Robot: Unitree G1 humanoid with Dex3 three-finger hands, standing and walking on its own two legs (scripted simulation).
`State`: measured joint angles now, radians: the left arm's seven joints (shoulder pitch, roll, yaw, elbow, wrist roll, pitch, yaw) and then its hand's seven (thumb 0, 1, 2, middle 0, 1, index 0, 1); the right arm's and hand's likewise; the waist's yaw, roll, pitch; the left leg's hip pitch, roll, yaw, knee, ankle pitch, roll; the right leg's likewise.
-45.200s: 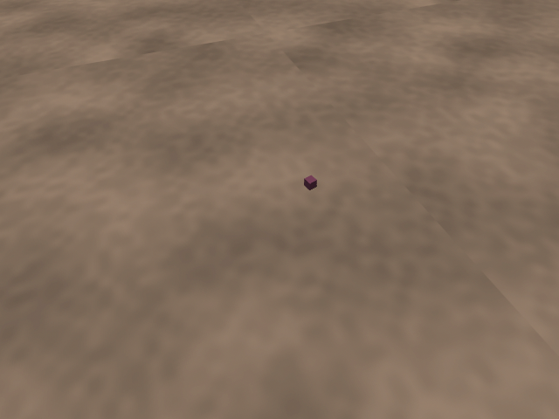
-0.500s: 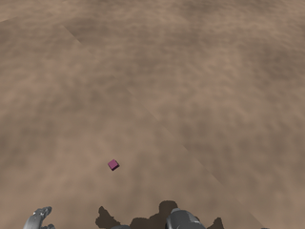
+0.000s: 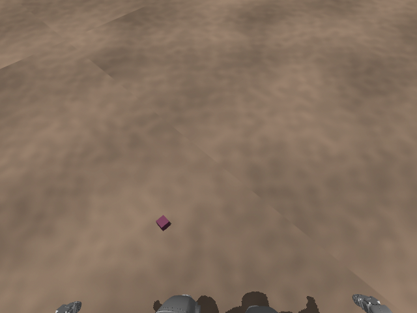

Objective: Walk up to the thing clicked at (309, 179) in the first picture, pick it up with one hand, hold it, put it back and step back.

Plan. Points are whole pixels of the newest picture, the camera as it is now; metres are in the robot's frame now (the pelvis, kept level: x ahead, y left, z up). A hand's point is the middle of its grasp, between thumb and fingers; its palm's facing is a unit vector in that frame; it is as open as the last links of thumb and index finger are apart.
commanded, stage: step back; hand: left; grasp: from above
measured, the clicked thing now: (163, 223) +0.57 +0.25 -0.74
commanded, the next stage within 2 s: none
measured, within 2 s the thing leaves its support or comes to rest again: neither
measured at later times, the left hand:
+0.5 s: hand out of the picture -0.06 +0.29 -0.16, palm faces +0.00 -0.93 -0.36, open 7.4 cm
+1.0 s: hand out of the picture -0.20 +0.23 -0.13, palm faces +0.05 -0.91 -0.42, open 7.4 cm
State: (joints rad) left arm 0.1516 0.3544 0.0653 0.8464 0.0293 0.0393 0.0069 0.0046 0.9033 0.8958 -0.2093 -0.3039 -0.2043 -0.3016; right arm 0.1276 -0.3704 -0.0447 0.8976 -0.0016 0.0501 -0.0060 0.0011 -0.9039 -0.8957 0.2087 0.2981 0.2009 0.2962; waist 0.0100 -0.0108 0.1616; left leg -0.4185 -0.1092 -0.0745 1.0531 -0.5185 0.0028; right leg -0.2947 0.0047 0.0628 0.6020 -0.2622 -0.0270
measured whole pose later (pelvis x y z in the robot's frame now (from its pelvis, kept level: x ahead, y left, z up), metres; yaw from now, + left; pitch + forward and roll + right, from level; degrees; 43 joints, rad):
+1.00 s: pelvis -0.32 -0.04 -0.01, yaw +5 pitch -1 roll +1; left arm 0.12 0.37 0.08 0.73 0.04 0.06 0.01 0.00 0.90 0.90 -0.21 -0.30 -0.20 -0.30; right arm 0.27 -0.39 -0.04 0.89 -0.03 0.03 -0.04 0.00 -0.90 -0.90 0.21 0.30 0.20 0.30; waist -0.01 0.00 0.17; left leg -0.29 -0.04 -0.05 0.78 -0.47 -0.02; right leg -0.40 -0.03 -0.07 0.63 -0.21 -0.04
